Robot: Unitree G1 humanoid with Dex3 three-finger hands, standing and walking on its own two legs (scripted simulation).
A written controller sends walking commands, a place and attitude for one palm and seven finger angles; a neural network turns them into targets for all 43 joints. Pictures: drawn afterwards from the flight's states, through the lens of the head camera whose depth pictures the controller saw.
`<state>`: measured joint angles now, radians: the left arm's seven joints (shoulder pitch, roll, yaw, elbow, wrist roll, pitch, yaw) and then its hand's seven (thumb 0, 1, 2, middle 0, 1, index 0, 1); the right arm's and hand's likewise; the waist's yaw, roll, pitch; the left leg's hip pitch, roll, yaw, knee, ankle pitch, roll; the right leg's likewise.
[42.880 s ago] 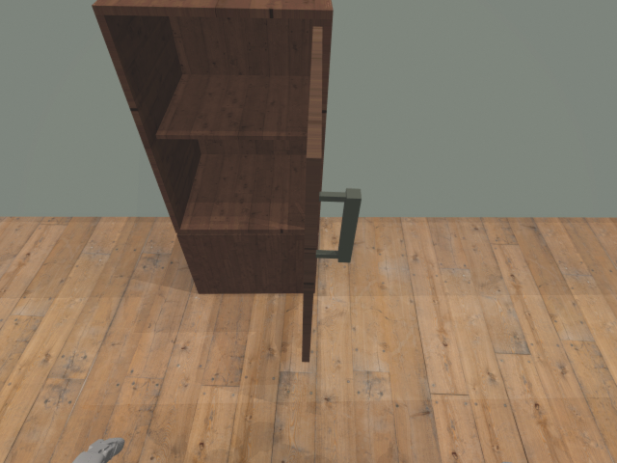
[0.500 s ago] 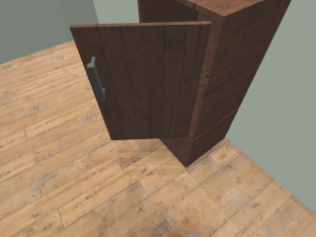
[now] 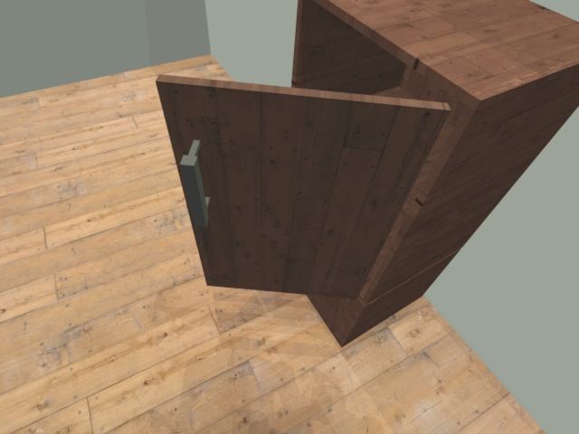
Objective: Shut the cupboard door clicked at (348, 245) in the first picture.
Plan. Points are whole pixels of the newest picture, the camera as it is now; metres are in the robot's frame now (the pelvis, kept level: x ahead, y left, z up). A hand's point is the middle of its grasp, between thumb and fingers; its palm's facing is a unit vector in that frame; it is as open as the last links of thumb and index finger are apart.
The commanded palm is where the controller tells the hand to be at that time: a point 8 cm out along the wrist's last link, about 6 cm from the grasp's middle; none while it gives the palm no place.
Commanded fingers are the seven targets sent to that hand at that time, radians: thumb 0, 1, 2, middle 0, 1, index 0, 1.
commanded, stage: come to a stop and stand still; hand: left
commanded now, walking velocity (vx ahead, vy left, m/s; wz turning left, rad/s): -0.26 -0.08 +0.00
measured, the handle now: (198, 185) +0.47 +0.20 +0.03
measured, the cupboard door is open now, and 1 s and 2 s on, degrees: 55 55 55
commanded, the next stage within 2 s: look again from close up in 1.18 s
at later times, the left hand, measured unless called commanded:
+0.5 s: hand out of the picture +0.01 +0.13 -0.16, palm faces +0.03 -0.97 -0.23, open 7.3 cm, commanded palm none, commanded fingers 0.00 0.90 0.90 -0.20 -0.30 -0.20 -0.30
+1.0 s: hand out of the picture -0.05 +0.17 -0.18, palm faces +0.02 -0.99 -0.15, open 7.4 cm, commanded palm none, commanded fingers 0.00 0.90 0.90 -0.20 -0.30 -0.20 -0.30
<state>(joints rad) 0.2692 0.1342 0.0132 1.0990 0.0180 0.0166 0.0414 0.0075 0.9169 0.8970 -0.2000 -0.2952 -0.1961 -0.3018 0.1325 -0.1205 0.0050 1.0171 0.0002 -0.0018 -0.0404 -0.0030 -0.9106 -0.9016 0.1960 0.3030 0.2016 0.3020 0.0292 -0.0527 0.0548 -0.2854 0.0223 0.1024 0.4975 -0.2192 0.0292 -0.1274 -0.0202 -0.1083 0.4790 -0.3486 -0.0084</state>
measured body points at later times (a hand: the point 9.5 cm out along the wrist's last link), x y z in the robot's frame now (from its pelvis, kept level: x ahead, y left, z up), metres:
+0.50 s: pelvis -0.03 -0.05 +0.01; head +0.00 -0.06 +0.45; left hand +0.01 +0.18 -0.14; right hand +0.00 -0.31 -0.15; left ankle -0.06 +0.08 -0.70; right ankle -0.05 -0.15 -0.74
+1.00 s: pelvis -0.03 +0.00 +0.01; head -0.02 +0.03 +0.46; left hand -0.05 +0.22 -0.17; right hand +0.00 -0.23 -0.14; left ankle -0.05 +0.09 -0.74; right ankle -0.05 -0.15 -0.74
